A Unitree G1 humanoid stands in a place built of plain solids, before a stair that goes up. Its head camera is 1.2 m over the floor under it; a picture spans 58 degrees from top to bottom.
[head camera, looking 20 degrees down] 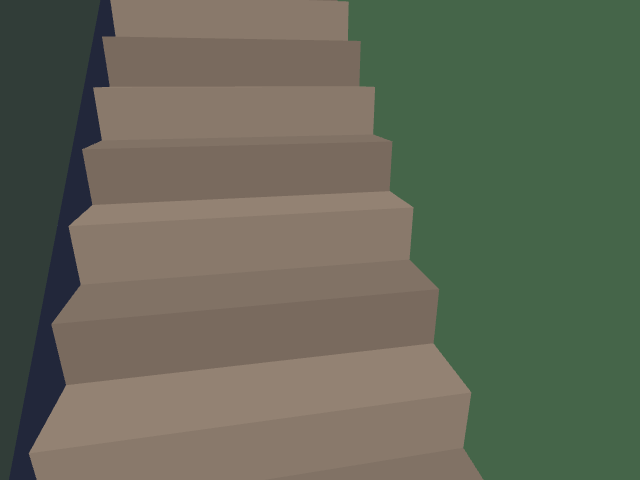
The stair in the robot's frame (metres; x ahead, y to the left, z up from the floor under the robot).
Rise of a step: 0.20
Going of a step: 0.25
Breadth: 1.12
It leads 11 degrees to the left of straight ahead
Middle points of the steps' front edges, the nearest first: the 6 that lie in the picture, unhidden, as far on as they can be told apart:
0.87 0.13 0.40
1.12 0.17 0.59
1.36 0.22 0.79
1.60 0.27 0.99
1.84 0.31 1.18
2.08 0.36 1.38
